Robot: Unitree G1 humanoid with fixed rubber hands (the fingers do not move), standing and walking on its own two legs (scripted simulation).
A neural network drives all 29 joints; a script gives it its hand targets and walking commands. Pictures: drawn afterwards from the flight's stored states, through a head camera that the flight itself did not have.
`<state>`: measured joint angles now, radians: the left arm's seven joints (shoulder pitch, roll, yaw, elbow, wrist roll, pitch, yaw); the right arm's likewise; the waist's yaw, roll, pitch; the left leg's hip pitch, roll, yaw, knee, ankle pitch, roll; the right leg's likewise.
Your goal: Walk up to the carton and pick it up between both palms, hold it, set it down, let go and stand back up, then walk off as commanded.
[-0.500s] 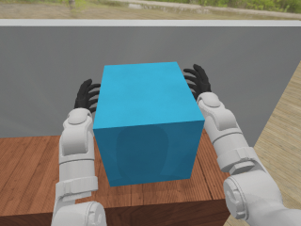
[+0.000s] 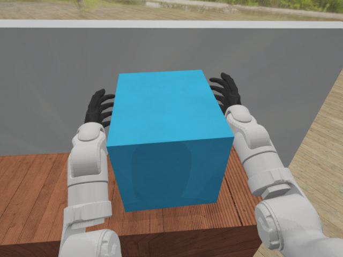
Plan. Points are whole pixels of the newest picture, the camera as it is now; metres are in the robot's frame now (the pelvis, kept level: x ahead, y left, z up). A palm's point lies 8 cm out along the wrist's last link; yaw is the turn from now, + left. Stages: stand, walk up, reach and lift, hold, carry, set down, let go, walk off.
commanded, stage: hold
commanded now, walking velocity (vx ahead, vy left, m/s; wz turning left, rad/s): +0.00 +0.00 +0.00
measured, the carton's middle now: (166, 136) +0.36 +0.00 +0.14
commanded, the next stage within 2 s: none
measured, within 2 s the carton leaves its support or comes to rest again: neither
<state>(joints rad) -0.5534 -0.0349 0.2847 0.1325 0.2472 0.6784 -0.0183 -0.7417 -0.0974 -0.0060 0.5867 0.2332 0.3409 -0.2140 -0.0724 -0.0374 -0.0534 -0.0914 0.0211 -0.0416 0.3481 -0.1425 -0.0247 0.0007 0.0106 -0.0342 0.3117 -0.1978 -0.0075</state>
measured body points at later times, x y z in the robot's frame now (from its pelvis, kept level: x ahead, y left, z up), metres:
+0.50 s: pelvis +0.00 +0.00 +0.00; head -0.07 +0.02 +0.44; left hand +0.36 +0.16 +0.20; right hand +0.38 -0.15 +0.22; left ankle +0.04 +0.13 -0.75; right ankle -0.01 -0.11 -0.75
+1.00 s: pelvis +0.00 +0.00 +0.00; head -0.07 +0.02 +0.44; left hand +0.36 +0.16 +0.20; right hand +0.38 -0.15 +0.22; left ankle +0.04 +0.13 -0.75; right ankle -0.01 -0.11 -0.75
